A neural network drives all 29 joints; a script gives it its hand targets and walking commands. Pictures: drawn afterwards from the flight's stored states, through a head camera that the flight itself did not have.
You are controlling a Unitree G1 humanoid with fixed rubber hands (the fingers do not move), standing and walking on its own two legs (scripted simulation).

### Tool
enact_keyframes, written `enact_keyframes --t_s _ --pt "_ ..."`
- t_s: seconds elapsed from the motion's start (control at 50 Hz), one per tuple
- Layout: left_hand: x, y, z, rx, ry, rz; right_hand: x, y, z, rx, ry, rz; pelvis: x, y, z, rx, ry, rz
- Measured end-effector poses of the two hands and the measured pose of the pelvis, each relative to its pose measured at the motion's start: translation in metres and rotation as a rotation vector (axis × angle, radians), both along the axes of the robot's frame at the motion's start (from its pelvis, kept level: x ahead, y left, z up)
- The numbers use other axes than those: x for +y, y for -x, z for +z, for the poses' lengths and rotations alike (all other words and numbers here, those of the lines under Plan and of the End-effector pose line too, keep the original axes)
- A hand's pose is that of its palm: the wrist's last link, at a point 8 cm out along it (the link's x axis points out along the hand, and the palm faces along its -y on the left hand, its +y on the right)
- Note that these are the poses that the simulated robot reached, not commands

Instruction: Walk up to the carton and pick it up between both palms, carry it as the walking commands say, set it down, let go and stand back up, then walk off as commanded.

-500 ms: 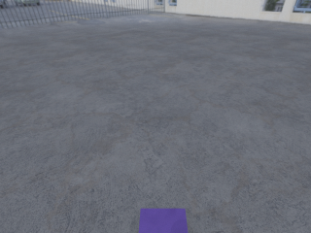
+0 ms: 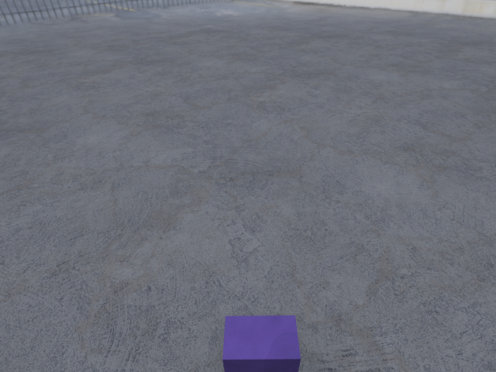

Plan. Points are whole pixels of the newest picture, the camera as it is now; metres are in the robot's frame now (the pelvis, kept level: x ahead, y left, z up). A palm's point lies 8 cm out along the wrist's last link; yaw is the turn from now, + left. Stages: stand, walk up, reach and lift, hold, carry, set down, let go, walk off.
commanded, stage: stand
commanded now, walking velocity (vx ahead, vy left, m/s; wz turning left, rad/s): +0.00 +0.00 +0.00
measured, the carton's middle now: (260, 354) +0.46 -0.01 -0.63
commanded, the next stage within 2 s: walk off in 0.48 s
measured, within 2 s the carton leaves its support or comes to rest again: neither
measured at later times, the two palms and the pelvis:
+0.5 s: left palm out of the picture +0.06 +0.29 -0.12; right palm out of the picture +0.06 -0.28 -0.11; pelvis +0.01 +0.01 +0.01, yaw +0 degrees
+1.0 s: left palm out of the picture +0.11 +0.22 -0.13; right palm out of the picture +0.04 -0.28 -0.13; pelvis +0.08 -0.04 +0.01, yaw -3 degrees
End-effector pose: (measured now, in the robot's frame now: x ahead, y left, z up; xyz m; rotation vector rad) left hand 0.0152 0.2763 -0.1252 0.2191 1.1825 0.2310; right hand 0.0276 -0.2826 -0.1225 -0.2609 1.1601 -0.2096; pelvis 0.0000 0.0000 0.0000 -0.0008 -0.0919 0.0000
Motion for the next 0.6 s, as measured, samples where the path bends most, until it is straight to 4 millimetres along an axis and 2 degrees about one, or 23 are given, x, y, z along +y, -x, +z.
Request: enact_keyframes --t_s 0.3,0.6 --pt "0.007 -0.028 0.003 -0.013 -0.003 -0.016 -0.003 -0.020 0.008 0.002 0.024 -0.004 0.004 -0.007 0.003 0.002 0.002 -0.002" --pt "0.012 -0.053 0.006 0.008 -0.003 -0.033 0.008 -0.038 0.009 0.022 0.011 -0.005 0.010 -0.019 0.007 0.008 0.001 -0.005"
